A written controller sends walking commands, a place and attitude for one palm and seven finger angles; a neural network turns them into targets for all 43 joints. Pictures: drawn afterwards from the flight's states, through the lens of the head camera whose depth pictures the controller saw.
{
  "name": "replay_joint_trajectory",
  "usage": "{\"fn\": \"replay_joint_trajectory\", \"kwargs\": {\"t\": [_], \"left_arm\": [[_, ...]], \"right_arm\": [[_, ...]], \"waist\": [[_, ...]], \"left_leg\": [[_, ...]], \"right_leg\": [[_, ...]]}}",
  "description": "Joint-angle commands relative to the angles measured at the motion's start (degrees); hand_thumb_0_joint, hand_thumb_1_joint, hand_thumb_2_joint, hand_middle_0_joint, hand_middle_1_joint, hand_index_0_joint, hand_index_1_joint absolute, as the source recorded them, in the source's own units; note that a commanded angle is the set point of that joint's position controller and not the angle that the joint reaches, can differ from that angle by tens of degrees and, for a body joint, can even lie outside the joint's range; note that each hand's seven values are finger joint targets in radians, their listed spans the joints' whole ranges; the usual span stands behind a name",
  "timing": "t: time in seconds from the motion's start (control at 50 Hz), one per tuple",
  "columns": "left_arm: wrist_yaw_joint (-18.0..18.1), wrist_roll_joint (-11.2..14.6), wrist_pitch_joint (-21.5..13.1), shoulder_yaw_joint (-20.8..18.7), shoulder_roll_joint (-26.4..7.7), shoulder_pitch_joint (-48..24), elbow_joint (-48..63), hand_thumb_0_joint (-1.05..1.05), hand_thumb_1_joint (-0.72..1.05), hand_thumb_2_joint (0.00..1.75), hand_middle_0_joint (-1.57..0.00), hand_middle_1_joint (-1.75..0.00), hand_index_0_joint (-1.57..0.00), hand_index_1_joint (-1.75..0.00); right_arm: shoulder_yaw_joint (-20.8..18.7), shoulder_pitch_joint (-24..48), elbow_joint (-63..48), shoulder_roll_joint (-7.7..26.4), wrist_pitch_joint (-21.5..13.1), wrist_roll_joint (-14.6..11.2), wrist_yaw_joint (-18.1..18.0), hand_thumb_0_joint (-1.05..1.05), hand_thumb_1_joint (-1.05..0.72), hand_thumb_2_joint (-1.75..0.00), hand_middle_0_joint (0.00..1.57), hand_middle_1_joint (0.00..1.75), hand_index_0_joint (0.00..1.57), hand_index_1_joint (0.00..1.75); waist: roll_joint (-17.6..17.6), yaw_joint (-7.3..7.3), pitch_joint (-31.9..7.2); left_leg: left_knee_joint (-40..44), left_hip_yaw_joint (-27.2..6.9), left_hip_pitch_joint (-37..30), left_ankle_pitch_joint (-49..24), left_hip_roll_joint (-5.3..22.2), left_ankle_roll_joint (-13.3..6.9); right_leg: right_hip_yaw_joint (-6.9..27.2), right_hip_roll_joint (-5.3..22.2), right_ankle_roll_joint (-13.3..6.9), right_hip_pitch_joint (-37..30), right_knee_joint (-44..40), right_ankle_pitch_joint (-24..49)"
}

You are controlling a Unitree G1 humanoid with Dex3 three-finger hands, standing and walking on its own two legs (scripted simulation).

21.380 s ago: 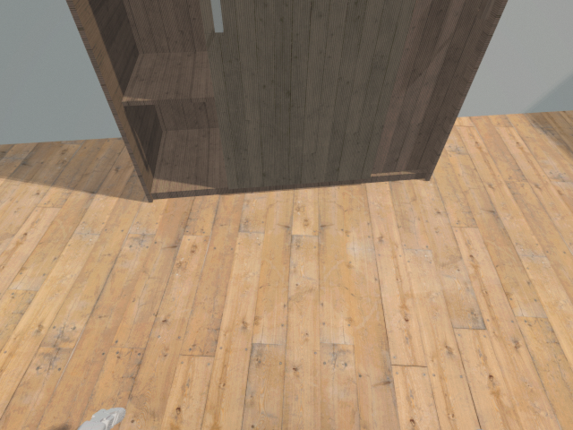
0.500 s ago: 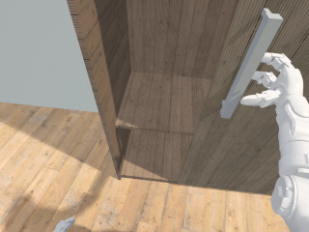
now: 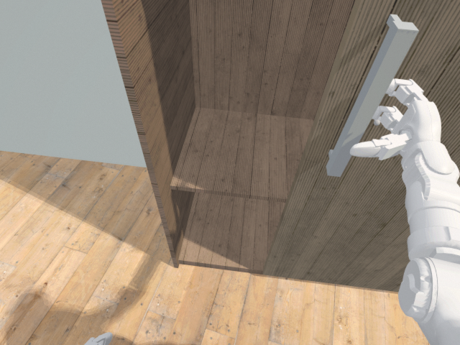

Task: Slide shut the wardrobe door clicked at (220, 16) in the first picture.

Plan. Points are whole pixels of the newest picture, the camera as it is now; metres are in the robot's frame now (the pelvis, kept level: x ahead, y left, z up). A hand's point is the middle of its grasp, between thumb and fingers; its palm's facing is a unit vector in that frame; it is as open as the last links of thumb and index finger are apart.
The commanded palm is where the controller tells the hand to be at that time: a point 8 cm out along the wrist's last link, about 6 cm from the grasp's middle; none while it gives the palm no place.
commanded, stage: slide the fingers in behind the handle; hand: right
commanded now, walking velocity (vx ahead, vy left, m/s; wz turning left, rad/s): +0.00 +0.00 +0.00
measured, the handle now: (358, 108) +0.50 -0.16 +0.18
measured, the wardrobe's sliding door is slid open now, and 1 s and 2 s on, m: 0.37 0.37 0.37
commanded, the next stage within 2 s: grip the handle and tug to test in 1.46 s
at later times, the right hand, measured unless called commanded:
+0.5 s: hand (373, 125) +0.44 -0.17 +0.20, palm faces +0.04 +1.00 +0.00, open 14.2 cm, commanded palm +0.42 -0.21 +0.19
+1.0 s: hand (358, 123) +0.45 -0.15 +0.19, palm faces +0.01 +1.00 +0.01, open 14.0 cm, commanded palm +0.42 -0.20 +0.19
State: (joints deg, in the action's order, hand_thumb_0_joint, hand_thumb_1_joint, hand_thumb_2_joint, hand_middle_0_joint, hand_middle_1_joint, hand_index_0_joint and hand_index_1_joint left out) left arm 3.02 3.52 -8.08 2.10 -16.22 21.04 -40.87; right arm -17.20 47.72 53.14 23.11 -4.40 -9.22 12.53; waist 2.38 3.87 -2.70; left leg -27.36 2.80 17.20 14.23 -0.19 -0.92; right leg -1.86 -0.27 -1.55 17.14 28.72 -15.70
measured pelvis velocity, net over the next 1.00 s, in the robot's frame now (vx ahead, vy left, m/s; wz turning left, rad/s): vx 0.01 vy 0.01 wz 0.01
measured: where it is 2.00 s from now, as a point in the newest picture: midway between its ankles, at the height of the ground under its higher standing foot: outside the picture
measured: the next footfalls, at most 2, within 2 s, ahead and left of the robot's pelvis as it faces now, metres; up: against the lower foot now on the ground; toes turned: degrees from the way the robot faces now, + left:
none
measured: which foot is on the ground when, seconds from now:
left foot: down 0.00-1.00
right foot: down 0.00-1.00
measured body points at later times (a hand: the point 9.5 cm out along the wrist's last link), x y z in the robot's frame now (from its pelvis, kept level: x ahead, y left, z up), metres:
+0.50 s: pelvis +0.01 +0.01 +0.00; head +0.01 +0.02 +0.45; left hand +0.13 +0.26 -0.10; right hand +0.43 -0.22 +0.20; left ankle +0.00 +0.11 -0.74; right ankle -0.01 -0.10 -0.74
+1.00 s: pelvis +0.01 +0.01 +0.00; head +0.01 +0.02 +0.45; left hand +0.09 +0.27 -0.12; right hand +0.44 -0.20 +0.19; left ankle +0.00 +0.11 -0.74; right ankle -0.01 -0.10 -0.74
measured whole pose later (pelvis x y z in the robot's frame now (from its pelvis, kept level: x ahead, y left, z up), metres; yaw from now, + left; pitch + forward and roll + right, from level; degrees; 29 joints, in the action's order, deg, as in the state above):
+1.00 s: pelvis +0.01 +0.01 +0.00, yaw +0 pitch +3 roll +0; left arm 3.0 3.8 -5.4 1.6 -15.5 19.7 -40.4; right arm -15.1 42.6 43.2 18.1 0.9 -9.8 7.9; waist 2.7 3.0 -2.6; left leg -25.8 2.5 14.1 14.3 -0.9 -1.4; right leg -2.0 0.3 -1.0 13.8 27.0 -15.8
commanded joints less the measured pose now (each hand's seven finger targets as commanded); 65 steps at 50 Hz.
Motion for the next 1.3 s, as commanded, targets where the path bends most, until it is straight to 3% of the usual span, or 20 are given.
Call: {"fn": "replay_joint_trajectory", "kwargs": {"t": [0.0,0.04,0.08,0.14,0.18,0.2,0.28,0.36,0.5,0.56,0.6,0.68,0.78,0.9,0.98,1.04,1.06,1.12,1.24,1.28], "left_arm": [[0.45,-0.04,-2.85,-2.85,-7.87,-1.48,7.33,0.0,0.9,0.9,-0.2,-0.3,-0.2,-0.3],[0.51,-0.06,-2.57,-2.83,-7.93,-1.92,7.94,0.0,0.9,0.9,-0.2,-0.3,-0.2,-0.3],[0.6,-0.04,-2.42,-2.66,-7.5,-2.78,8.54,0.0,0.9,0.9,-0.2,-0.3,-0.2,-0.3],[0.41,-0.09,-2.01,-2.82,-7.07,-3.36,9.42,0.0,0.9,0.9,-0.2,-0.3,-0.2,-0.3],[0.27,0.1,-2.0,-2.75,-6.51,-4.15,9.54,0.0,0.9,0.9,-0.2,-0.3,-0.2,-0.3],[0.2,0.11,-1.94,-2.87,-6.41,-4.06,9.41,0.0,0.9,0.9,-0.2,-0.3,-0.2,-0.3],[0.61,0.45,-1.52,-2.94,-6.8,-5.07,8.94,0.0,0.9,0.9,-0.2,-0.3,-0.2,-0.3],[0.67,0.45,-0.86,-2.66,-6.68,-5.85,8.86,0.0,0.9,0.9,-0.2,-0.3,-0.2,-0.3],[0.92,0.45,-0.35,-2.36,-6.32,-6.15,8.11,0.0,0.9,0.9,-0.2,-0.3,-0.2,-0.3],[1.25,0.32,-0.3,-2.28,-6.49,-5.86,8.11,0.0,0.9,0.9,-0.2,-0.3,-0.2,-0.3],[1.13,0.13,-0.59,-2.13,-6.09,-5.75,7.93,0.0,0.9,0.9,-0.2,-0.3,-0.2,-0.3],[1.08,-0.14,-0.73,-2.17,-6.24,-4.93,7.88,0.0,0.9,0.9,-0.2,-0.3,-0.2,-0.3],[0.69,-0.17,-0.49,-2.44,-6.4,-4.2,8.42,0.0,0.9,0.9,-0.2,-0.3,-0.2,-0.3],[0.38,0.24,-0.58,-2.88,-6.11,-4.78,8.62,0.0,0.9,0.9,-0.2,-0.3,-0.2,-0.3],[0.69,0.36,-0.4,-2.85,-6.48,-4.56,7.67,0.0,0.9,0.9,-0.2,-0.3,-0.2,-0.3],[0.49,0.08,-0.77,-2.85,-6.0,-4.88,8.13,0.0,0.9,0.9,-0.2,-0.3,-0.2,-0.3],[0.52,-0.07,-0.81,-2.88,-6.09,-4.56,7.9,0.0,0.9,0.9,-0.2,-0.3,-0.2,-0.3],[0.47,-0.34,-0.8,-2.86,-6.06,-4.41,7.81,0.0,0.9,0.9,-0.2,-0.3,-0.2,-0.3],[0.25,-0.05,-0.63,-2.55,-5.66,-5.44,8.49,0.0,0.9,0.9,-0.2,-0.3,-0.2,-0.3],[0.31,0.09,-0.46,-2.59,-5.77,-5.56,8.52,0.0,0.9,0.9,-0.2,-0.3,-0.2,-0.3]], "right_arm": [[-1.66,26.16,-15.8,11.52,-2.25,-1.1,-0.88,0.0,0.5,-0.3,0.3,1.2,0.3,1.2],[-5.2,23.95,-16.79,15.2,-1.43,-0.98,-1.83,0.0,0.5,-0.3,0.3,1.2,0.3,1.2],[-4.79,24.82,-18.87,14.88,-0.93,-0.6,-2.53,0.0,0.5,-0.3,0.3,1.2,0.3,1.2],[-4.85,22.65,-23.58,15.3,-1.01,0.48,-3.06,0.0,0.5,-0.3,0.3,1.2,0.3,1.2],[-1.14,23.21,-26.04,10.77,-0.53,0.32,-2.8,0.0,0.5,-0.3,0.3,1.2,0.3,1.2],[0.53,23.81,-26.76,8.8,-0.45,0.04,-2.58,0.0,0.5,-0.3,0.3,1.2,0.3,1.2],[-0.06,21.47,-24.95,7.56,2.7,-2.01,-2.02,0.0,0.5,-0.3,0.3,1.2,0.3,1.2],[-0.63,20.15,-24.13,8.19,4.68,-1.65,-2.85,0.0,0.5,-0.3,0.3,1.2,0.3,1.2],[3.28,25.35,-21.98,5.02,4.08,-0.81,-3.85,0.0,0.5,-0.3,0.3,1.2,0.3,1.2],[0.4,26.96,-20.9,8.33,3.43,-0.95,-4.08,0.0,0.5,-0.3,0.3,1.2,0.3,1.2],[1.69,29.84,-22.15,6.75,2.11,-0.95,-4.45,0.0,0.5,-0.3,0.3,1.2,0.3,1.2],[-2.47,27.11,-19.61,11.21,0.56,-0.46,-5.36,0.0,0.5,-0.3,0.3,1.2,0.3,1.2],[-2.64,24.86,-20.18,11.78,0.0,0.44,-5.09,0.0,0.5,-0.3,0.3,1.2,0.3,1.2],[2.14,22.29,-23.32,4.7,1.37,-1.26,-3.96,0.0,0.5,-0.3,0.3,1.2,0.3,1.2],[0.74,23.95,-21.51,6.55,2.97,-1.1,-5.05,0.0,0.5,-0.3,0.3,1.2,0.3,1.2],[1.79,25.29,-24.88,5.25,2.22,-0.31,-6.2,0.0,0.5,-0.3,0.3,1.2,0.3,1.2],[0.5,25.94,-25.44,6.81,1.83,-0.25,-6.69,0.0,0.5,-0.3,0.3,1.2,0.3,1.2],[-1.39,24.8,-24.24,8.51,1.1,-0.26,-7.15,0.0,0.5,-0.3,0.3,1.2,0.3,1.2],[0.77,23.13,-23.11,6.18,1.71,0.51,-6.58,0.0,0.5,-0.3,0.3,1.2,0.3,1.2],[0.63,22.78,-22.87,6.38,2.16,0.21,-6.3,0.0,0.5,-0.3,0.3,1.2,0.3,1.2]], "waist": [[-1.17,-0.68,-16.57],[-2.82,-1.85,-17.56],[-3.19,-1.6,-17.32],[0.19,-2.43,-19.34],[3.03,-1.44,-19.36],[1.88,-0.96,-19.06],[-1.96,-0.8,-16.8],[-2.76,-1.37,-15.01],[-2.81,0.19,-13.38],[-2.91,-0.2,-16.39],[-0.87,-0.04,-17.65],[-3.42,-1.15,-19.13],[-2.1,-1.57,-19.57],[-1.92,-1.07,-16.92],[-2.93,-0.58,-13.62],[-0.61,-1.02,-16.84],[-0.79,-1.07,-18.22],[-4.17,-1.46,-18.77],[-0.21,-1.66,-17.3],[-1.65,-1.5,-16.86]], "left_leg": [[2.82,-0.64,-4.08,-15.25,-0.83,-1.0],[2.62,-1.01,-6.64,-16.55,-0.79,-0.87],[2.72,-1.23,-7.39,-17.07,-0.64,-0.66],[2.2,-1.4,-8.83,-20.59,-0.55,-0.88],[2.37,-1.14,-7.12,-21.09,-0.63,-0.92],[2.67,-0.97,-7.01,-21.23,-0.69,-1.0],[3.37,-0.78,-6.42,-20.7,-0.87,-0.73],[3.5,-0.88,-6.81,-20.31,-0.58,-0.71],[3.91,-1.08,-4.59,-16.46,-0.35,-0.75],[3.6,-1.52,-6.01,-16.77,-0.27,-0.62],[3.37,-1.55,-6.07,-16.84,-0.19,-0.8],[2.82,-1.95,-9.05,-19.3,-0.25,-0.49],[2.51,-1.97,-10.06,-22.08,-0.22,-0.52],[3.4,-1.2,-8.69,-22.6,-0.75,-0.74],[4.41,-1.2,-6.15,-16.99,-0.77,-0.52],[3.8,-1.23,-6.9,-17.77,-0.79,-0.81],[3.64,-1.26,-7.3,-18.42,-0.8,-0.82],[3.48,-1.5,-9.29,-19.58,-0.79,-0.59],[3.39,-1.62,-8.47,-20.63,-0.55,-0.78],[3.52,-1.28,-8.25,-20.01,-0.63,-0.77]], "right_leg": [[3.84,0.56,-0.55,-9.72,-2.8,15.56],[3.43,0.38,-0.74,-8.59,-3.14,15.62],[2.97,0.28,-0.93,-8.26,-3.33,15.27],[2.6,0.33,-0.77,-10.3,-2.95,19.47],[2.73,0.49,-0.4,-13.13,-2.53,21.55],[3.01,0.68,-0.39,-13.65,-2.38,22.58],[2.81,0.58,-0.61,-12.71,-2.82,20.01],[2.46,0.21,-0.87,-10.85,-3.04,18.32],[2.86,0.05,-0.99,-10.22,-2.73,14.77],[2.86,-0.23,-0.98,-10.31,-2.61,14.5],[3.04,-0.27,-0.85,-11.12,-2.32,15.1],[2.63,-0.35,-1.04,-9.37,-2.44,15.87],[2.19,-0.26,-1.06,-9.27,-2.49,17.89],[2.08,0.13,-1.0,-10.88,-2.74,19.78],[2.22,0.08,-1.08,-9.11,-3.66,14.36],[2.62,-0.01,-0.93,-11.44,-3.52,16.53],[2.83,0.07,-0.86,-12.22,-3.29,17.52],[2.64,0.09,-1.0,-10.98,-3.33,17.56],[1.88,-0.05,-0.85,-11.22,-3.19,18.14],[2.06,0.08,-0.78,-10.89,-3.29,17.56]]}}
